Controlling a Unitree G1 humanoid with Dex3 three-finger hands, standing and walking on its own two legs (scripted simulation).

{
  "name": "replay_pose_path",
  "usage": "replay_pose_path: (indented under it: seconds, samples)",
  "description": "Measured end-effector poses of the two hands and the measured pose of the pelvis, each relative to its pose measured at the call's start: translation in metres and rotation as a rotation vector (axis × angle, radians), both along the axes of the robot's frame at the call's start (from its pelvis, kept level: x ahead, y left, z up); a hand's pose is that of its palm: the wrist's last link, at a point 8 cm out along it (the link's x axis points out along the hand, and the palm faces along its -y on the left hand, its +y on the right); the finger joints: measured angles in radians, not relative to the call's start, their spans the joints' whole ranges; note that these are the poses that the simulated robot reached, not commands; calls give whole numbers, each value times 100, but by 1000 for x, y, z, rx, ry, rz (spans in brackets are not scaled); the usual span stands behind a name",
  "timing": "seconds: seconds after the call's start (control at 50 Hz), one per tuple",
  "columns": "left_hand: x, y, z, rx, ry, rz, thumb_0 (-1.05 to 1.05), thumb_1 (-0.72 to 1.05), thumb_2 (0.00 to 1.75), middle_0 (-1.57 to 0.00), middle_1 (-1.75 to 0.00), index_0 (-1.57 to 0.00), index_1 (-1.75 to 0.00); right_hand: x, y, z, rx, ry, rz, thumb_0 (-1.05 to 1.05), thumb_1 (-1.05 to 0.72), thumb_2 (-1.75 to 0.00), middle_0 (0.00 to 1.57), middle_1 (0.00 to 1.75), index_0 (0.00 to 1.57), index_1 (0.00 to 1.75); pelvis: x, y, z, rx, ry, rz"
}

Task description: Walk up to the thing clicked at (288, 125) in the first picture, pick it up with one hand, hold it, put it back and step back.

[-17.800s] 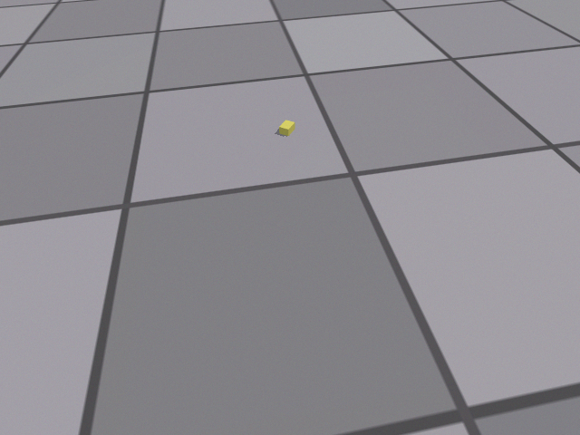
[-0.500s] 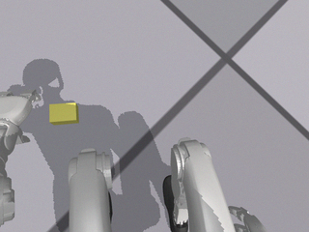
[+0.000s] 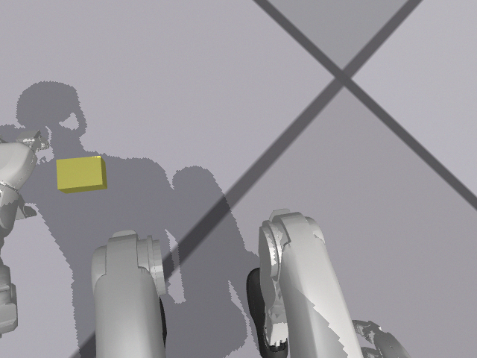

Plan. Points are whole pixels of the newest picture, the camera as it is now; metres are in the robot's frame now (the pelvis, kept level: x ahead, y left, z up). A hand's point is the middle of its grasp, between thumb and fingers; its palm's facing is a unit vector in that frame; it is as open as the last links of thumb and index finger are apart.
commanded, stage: rise first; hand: left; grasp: from above
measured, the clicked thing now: (82, 174) +0.47 +0.27 -0.31
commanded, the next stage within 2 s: approach in 0.04 s
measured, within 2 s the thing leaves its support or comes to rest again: neither
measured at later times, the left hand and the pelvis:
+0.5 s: hand (67, 157) +0.47 +0.26 -0.18, palm faces -0.39 -0.03 -0.92, open 13.5 cm; pelvis +0.00 +0.00 +0.00, yaw -1 degrees
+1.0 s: hand (49, 176) +0.43 +0.29 -0.18, palm faces -0.46 -0.05 -0.89, open 13.8 cm; pelvis +0.00 +0.00 -0.01, yaw -1 degrees
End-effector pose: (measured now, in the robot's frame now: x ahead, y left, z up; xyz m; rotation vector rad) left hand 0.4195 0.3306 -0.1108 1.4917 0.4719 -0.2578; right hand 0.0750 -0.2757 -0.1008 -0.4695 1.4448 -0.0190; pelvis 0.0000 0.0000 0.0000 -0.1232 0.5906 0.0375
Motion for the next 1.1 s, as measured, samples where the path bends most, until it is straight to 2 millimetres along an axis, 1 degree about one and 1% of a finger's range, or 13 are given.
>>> replay_pose_path:
  seconds: [0.2, 0.28, 0.38, 0.5, 0.56, 0.62, 0.66, 0.72, 0.84, 0.9, 0.96, 1.02, 1.1]
  samples:
    - [3, -1, -6, -4, 2, -8, 1, -29, 82, -30, -77, -30, -78, -5, 1, 2, -7, 8, -2, 0, -91, -90, 21, 30, 20, 29, 0, 2, -2, -8, -5, -2]
    - [6, -8, -10, 2, 11, -40, 0, -32, 84, -26, -82, -26, -82, -7, 2, 3, -9, 4, -2, 0, -91, -90, 21, 30, 20, 29, -1, 3, -3, -10, -5, -1]
    - [19, -31, -13, -5, -13, -102, 0, -36, 87, -22, -89, -22, -88, -10, 4, 6, -13, -6, -8, 0, -91, -89, 21, 30, 20, 29, -1, 3, -4, -12, -2, -2]
    - [48, -66, -10, -6, -70, -119, 0, -41, 91, -18, -94, -18, -93, -21, 4, 13, -23, -26, -35, 0, -91, -89, 21, 30, 20, 29, -1, 4, -3, -15, 9, -7]
    - [61, -77, -8, 13, -74, -103, 0, -43, 93, -16, -95, -17, -94, -30, 4, 15, -19, -27, -55, 0, -91, -89, 21, 30, 20, 29, -1, 3, -3, -15, 14, -9]
    - [69, -82, -7, 26, -59, -74, 1, -45, 94, -15, -96, -15, -95, -41, 5, 15, -5, -16, -74, 0, -91, -89, 21, 30, 20, 29, -2, 3, -2, -14, 15, -13]
    - [70, -81, -8, 28, -43, -46, 1, -46, 95, -15, -96, -15, -96, -48, 6, 14, 7, -4, -85, 0, -91, -89, 21, 30, 20, 29, -2, 2, -2, -14, 14, -16]
    - [64, -72, -12, 35, -2, -14, 1, -47, 96, -14, -96, -14, -96, -58, 8, 12, 26, 20, -99, 0, -91, -89, 21, 30, 20, 29, -3, 1, -2, -11, 8, -17]
    - [34, -48, -24, 18, 81, 3, 1, -49, 97, -14, -96, -13, -96, -64, 11, 5, 57, 77, -88, 0, -91, -89, 21, 30, 20, 30, -4, 0, -3, -5, -7, -13]
    - [23, -40, -24, -4, 66, -27, 1, -49, 97, -14, -96, -14, -96, -59, 10, 3, 53, 86, -68, 0, -91, -89, 21, 30, 20, 30, -4, -1, -4, -7, -11, -10]
    - [18, -37, -19, -11, 26, -67, 1, -48, 97, -14, -97, -14, -96, -47, 7, 4, 36, 67, -47, 0, -91, -89, 21, 30, 21, 30, -4, 0, -5, -7, -12, -6]
    - [21, -37, -14, -8, -4, -88, 0, -47, 97, -15, -97, -15, -97, -32, 4, 6, 13, 29, -21, 0, -91, -89, 21, 30, 21, 30, -4, 1, -5, -11, -12, -4]
    - [35, -40, -11, 2, -26, -82, 0, -45, 100, -17, -98, -17, -98, -16, 1, 11, -14, -29, 12, 0, -91, -89, 21, 30, 20, 30, -4, 3, -6, -18, -13, -5]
